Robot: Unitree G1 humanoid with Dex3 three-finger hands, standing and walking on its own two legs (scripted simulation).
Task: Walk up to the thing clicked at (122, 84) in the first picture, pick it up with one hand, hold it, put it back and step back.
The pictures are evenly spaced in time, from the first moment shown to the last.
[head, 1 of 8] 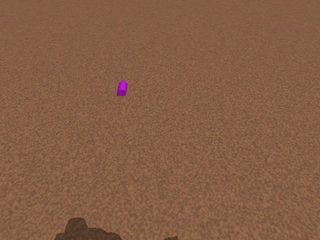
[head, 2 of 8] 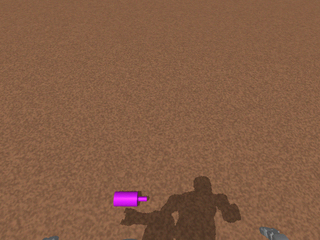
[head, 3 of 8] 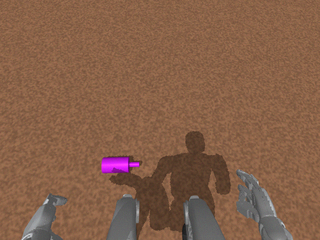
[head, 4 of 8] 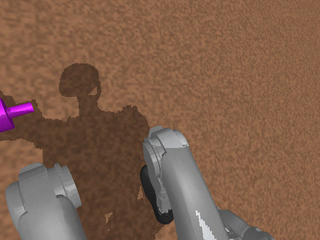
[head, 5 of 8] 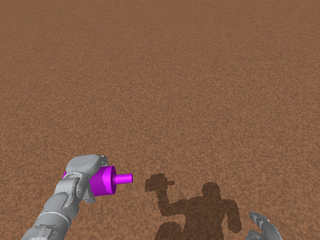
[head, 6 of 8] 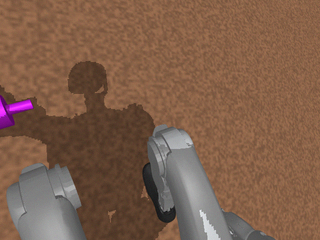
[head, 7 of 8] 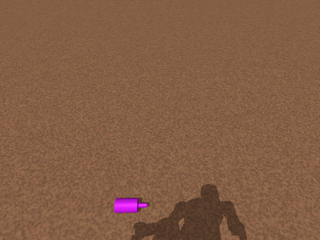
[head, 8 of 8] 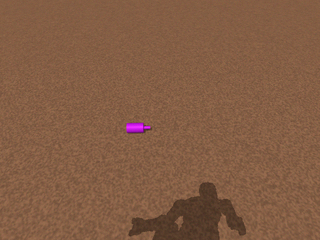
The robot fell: no
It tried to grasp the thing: yes
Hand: left
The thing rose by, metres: 0.68
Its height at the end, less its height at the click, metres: +0.00
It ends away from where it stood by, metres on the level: 0.01
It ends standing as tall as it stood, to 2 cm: yes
